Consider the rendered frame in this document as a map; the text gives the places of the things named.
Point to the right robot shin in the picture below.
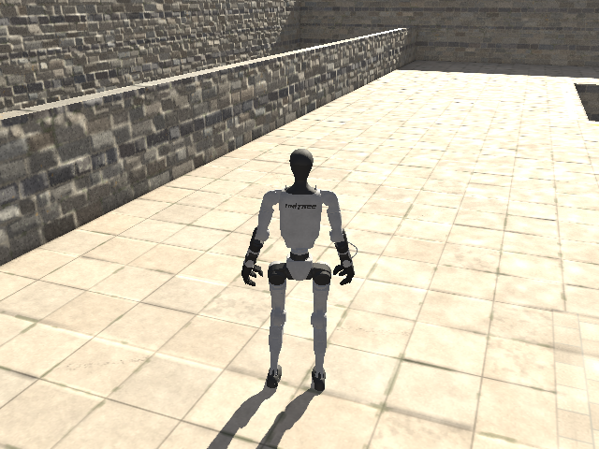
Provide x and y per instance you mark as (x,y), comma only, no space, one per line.
(320,345)

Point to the robot right hand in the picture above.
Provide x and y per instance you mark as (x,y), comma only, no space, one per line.
(349,271)

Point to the robot right thigh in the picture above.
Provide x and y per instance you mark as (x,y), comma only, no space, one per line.
(321,283)

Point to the robot right upper arm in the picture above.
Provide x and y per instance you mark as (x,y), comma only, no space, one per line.
(334,213)

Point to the robot right forearm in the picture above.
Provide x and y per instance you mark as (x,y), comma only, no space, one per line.
(343,252)

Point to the robot left forearm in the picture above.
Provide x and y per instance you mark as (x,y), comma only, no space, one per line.
(253,251)

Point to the robot left hand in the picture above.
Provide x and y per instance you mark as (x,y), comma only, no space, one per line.
(248,271)

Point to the robot left upper arm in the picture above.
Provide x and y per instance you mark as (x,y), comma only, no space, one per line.
(269,199)

